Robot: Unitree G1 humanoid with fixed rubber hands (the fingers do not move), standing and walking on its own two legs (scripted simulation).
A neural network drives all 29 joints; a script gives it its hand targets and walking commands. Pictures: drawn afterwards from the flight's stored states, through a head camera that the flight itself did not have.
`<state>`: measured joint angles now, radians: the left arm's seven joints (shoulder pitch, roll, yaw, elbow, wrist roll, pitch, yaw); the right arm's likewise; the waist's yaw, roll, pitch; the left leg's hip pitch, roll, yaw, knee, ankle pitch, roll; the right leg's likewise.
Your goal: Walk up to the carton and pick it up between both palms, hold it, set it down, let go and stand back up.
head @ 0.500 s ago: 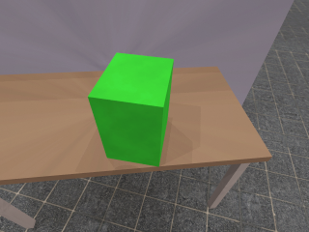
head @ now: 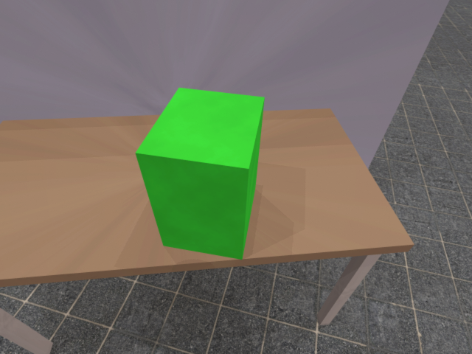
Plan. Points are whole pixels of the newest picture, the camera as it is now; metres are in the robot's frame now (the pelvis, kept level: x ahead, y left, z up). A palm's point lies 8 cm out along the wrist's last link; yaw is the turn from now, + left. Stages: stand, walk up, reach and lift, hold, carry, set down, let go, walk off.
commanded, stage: walk up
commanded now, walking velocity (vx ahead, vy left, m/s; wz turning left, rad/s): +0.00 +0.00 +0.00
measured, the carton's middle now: (211, 175) +0.50 +0.06 +0.03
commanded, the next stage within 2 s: reach and lift in 1.58 s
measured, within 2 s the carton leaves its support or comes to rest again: neither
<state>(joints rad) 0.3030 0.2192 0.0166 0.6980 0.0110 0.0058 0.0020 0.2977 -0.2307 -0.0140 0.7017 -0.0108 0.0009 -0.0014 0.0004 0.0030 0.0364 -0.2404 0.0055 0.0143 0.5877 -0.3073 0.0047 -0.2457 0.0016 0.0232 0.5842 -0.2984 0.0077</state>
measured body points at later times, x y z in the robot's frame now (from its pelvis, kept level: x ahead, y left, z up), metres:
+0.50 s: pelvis -0.01 +0.00 +0.00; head -0.01 +0.00 +0.45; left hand +0.09 +0.26 -0.11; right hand +0.08 -0.25 -0.12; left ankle +0.01 +0.12 -0.73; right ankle +0.01 -0.13 -0.73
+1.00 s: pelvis +0.03 +0.02 -0.01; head +0.04 +0.01 +0.44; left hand +0.12 +0.27 -0.12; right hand +0.11 -0.24 -0.13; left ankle +0.01 +0.12 -0.73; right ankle +0.01 -0.13 -0.73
